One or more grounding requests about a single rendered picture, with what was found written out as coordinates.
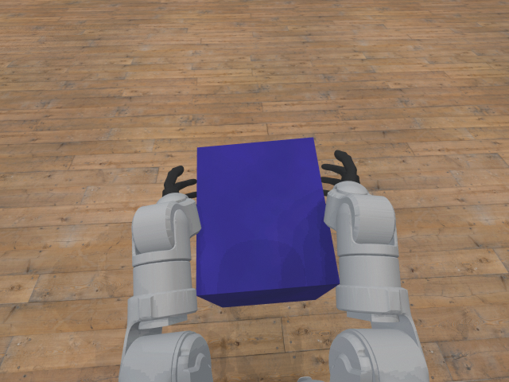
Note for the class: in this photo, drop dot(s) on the carton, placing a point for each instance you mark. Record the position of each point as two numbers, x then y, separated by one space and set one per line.
263 238

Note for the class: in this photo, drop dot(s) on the left robot upper arm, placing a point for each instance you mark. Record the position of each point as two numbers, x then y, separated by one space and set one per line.
168 357

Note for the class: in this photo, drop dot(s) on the left robot forearm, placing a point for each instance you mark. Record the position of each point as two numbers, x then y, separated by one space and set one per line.
163 293

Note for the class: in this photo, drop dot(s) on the left robot hand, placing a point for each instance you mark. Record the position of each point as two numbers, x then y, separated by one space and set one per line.
172 187

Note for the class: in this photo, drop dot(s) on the right robot forearm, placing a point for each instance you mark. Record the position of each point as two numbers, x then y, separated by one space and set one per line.
367 246

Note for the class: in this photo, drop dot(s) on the right robot upper arm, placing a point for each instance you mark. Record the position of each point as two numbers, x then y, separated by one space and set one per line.
376 355

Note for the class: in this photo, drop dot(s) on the right robot hand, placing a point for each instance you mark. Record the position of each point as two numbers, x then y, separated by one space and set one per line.
348 172

